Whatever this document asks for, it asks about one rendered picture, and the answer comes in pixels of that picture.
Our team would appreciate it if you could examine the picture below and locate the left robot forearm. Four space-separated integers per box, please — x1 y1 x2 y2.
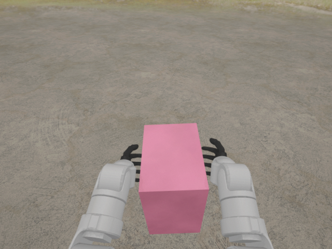
68 159 136 249

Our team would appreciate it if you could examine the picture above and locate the right robot hand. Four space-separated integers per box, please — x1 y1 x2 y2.
202 138 227 176

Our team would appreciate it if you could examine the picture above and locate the left robot hand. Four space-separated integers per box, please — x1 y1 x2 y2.
120 144 142 182

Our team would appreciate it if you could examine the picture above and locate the carton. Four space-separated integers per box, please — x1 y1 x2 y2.
139 123 209 234

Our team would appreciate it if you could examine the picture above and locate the right robot forearm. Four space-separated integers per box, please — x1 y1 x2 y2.
210 156 274 249

